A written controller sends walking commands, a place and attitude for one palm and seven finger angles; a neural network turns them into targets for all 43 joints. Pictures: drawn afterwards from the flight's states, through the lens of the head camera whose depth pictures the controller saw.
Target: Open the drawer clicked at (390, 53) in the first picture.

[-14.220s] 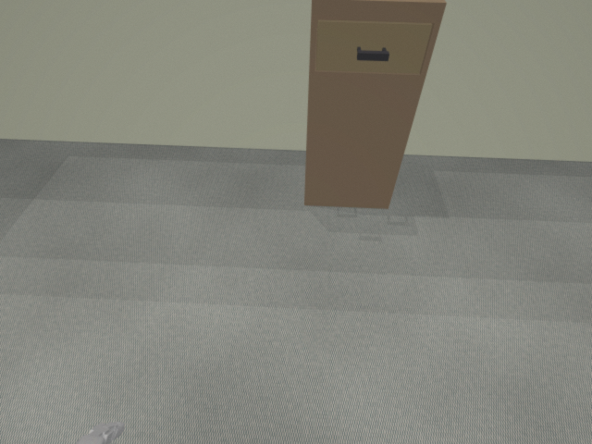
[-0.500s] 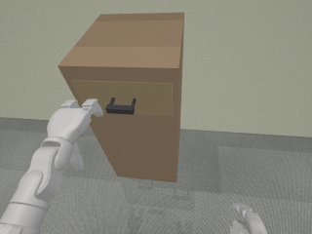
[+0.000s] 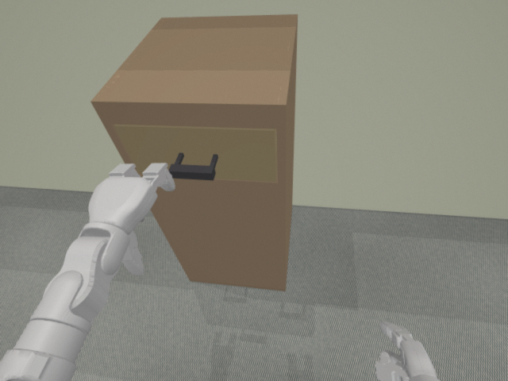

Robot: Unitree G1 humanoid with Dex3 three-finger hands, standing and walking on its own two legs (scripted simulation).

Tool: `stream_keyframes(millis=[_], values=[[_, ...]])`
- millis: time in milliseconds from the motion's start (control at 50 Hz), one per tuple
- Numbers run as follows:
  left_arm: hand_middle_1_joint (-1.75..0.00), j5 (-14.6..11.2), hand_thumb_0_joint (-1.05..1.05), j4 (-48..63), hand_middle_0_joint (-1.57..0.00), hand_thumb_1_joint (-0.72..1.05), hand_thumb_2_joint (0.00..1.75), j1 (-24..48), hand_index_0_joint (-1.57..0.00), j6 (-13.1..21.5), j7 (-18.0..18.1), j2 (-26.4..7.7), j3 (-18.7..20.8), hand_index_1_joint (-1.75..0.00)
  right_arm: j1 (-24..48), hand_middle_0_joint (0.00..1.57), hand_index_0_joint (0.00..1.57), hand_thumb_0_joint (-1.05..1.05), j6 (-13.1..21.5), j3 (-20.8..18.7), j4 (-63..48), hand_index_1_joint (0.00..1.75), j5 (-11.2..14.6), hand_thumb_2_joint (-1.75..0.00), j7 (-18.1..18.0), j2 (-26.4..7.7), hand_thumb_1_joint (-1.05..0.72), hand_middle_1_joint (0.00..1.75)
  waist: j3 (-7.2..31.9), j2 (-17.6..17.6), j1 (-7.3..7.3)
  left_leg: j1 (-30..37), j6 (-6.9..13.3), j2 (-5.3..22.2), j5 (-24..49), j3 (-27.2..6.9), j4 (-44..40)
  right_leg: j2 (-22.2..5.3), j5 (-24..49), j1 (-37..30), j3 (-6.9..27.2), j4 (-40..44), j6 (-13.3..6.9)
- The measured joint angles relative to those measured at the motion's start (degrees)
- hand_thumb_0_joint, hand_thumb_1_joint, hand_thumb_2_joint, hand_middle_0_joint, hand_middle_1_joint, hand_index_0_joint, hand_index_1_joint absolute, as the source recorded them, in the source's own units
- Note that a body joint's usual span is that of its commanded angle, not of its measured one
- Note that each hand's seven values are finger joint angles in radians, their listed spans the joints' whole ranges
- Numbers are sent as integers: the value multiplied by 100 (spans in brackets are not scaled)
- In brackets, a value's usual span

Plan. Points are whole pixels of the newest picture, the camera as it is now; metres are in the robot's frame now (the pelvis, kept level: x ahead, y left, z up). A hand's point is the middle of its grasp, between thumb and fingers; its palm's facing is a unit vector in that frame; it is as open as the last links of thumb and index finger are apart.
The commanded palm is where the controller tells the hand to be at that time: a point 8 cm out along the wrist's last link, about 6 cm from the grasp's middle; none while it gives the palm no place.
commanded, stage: move the hooked fingers above the handle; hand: left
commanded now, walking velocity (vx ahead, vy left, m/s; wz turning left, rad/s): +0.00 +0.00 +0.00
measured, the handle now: (194, 165) +0.55 +0.22 -0.02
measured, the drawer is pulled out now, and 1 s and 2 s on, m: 0.00 0.00 0.00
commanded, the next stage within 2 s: none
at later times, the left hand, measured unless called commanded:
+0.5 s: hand (169, 194) +0.39 +0.21 +0.06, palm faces -0.03 -0.04 -1.00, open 13.8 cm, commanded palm +0.38 +0.23 +0.13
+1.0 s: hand (183, 171) +0.46 +0.21 +0.05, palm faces -0.01 -0.03 -1.00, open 13.8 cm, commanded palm +0.44 +0.22 +0.11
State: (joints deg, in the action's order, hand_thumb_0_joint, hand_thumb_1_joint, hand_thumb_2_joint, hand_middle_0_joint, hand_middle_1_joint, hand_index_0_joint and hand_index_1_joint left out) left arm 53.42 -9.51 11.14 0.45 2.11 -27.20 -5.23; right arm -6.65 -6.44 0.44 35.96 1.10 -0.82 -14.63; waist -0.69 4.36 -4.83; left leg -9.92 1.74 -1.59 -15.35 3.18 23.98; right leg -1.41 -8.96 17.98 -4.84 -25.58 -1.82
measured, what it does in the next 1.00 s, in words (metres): stands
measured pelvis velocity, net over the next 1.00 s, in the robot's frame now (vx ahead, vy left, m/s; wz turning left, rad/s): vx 0.02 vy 0.01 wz -0.01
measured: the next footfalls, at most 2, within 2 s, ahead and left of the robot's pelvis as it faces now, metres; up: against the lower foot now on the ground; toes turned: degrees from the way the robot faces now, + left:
none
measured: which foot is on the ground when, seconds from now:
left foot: down 0.00-1.00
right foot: down 0.00-1.00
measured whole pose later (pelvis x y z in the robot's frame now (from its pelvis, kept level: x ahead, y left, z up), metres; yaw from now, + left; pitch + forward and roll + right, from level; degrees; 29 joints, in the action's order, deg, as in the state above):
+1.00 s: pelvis +0.02 +0.01 -0.01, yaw -1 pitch +11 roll +1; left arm 60.1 -43.7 38.4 8.0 11.3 -25.7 -5.0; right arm -14.9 -6.4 -2.9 38.0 0.6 -1.4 -15.1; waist 3.6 2.1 0.5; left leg -23.4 2.1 -1.3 -20.2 3.8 32.4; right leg -1.5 -12.9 31.4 -4.1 -33.1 -1.5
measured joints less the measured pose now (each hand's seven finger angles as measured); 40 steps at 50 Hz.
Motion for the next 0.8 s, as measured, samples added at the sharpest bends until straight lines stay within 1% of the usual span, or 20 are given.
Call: stream_keyframes(millis=[100,180,260,340,380,440,500,540,600,660,700,740,800], values=[[-120,99,0,-590,-32,-49,30,504,-32,299,88,-69,-9,-120,-34,20,20,1,90,-14,9,30,1,-90,-87,33,-90,30,-27,-101,40,-144,-37,29,-14,-27,82,21,-9,124,-31,-52,-40],[-120,120,0,-765,-32,-49,30,741,-32,417,216,-84,78,-120,-174,20,21,1,118,-94,39,30,-11,-90,-88,7,-90,30,30,-108,76,-250,-50,45,-35,-13,116,37,-22,237,-19,-84,-53],[-120,99,0,-940,-32,-49,30,856,-32,359,298,-52,138,-120,-313,20,20,1,50,-147,100,30,9,-90,-68,-64,-90,30,130,-63,127,-330,-46,49,-69,23,137,45,-54,343,19,-128,-45],[-120,125,0,-1334,-32,-49,30,1036,-31,230,241,-47,129,-120,-391,20,20,1,-22,-147,125,30,43,-90,-71,-109,-90,30,126,-79,195,-423,-41,52,-90,60,168,51,-74,461,55,-183,-44],[-120,168,0,-1468,-32,-49,30,1102,-31,228,202,-52,106,-120,-441,20,20,1,-37,-168,109,30,41,-90,-76,-115,-90,30,111,-100,226,-485,-39,53,-101,67,197,51,-84,526,63,-215,-46],[-120,214,0,-1535,-32,-49,30,1178,-31,365,223,-18,34,-120,-543,20,20,1,-18,-230,100,30,23,-90,-95,-115,-90,30,116,-117,244,-578,-34,53,-137,58,265,46,-115,609,55,-269,-43],[-120,261,0,-1648,-32,-49,30,1301,-32,572,363,33,5,-120,-607,20,20,1,14,-271,146,30,17,-90,-118,-107,-90,30,155,-125,267,-662,-28,50,-187,50,341,37,-159,686,48,-335,-36],[-120,303,0,-1767,-32,-49,30,1415,-32,649,498,58,30,-120,-628,20,20,1,29,-288,178,30,17,-90,-117,-92,-90,30,193,-133,286,-711,-24,46,-215,55,380,33,-188,741,55,-380,-32],[-120,366,0,-2043,-32,-49,30,1635,-32,601,704,83,84,-120,-638,20,20,1,38,-293,221,30,22,-90,-100,-65,-90,30,256,-139,314,-779,-19,43,-250,76,423,31,-221,823,77,-437,-25],[-120,418,0,-2393,-32,-49,30,1869,-32,403,803,82,110,-120,-632,20,20,1,21,-276,234,30,38,-90,-72,-46,-90,30,305,-135,343,-838,-12,43,-272,102,448,33,-236,896,104,-470,-17],[-120,441,0,-2655,-32,-49,30,2032,-31,254,783,78,72,-120,-631,20,20,1,3,-257,225,30,50,-90,-61,-42,-90,30,322,-130,365,-880,-5,42,-283,108,464,32,-243,939,111,-484,-11],[-120,451,0,-2887,-32,-49,30,2168,-31,174,699,77,39,-120,-635,20,20,1,-17,-239,199,30,57,-90,-60,-40,-90,30,326,-130,389,-922,3,40,-293,110,483,30,-247,977,113,-493,-5],[-120,453,0,-3048,-32,-49,30,2253,-31,230,544,68,34,-120,-672,20,20,1,-43,-235,145,30,42,-90,-81,-31,-90,30,342,-147,427,-984,15,43,-319,109,523,32,-261,1029,113,-513,4]])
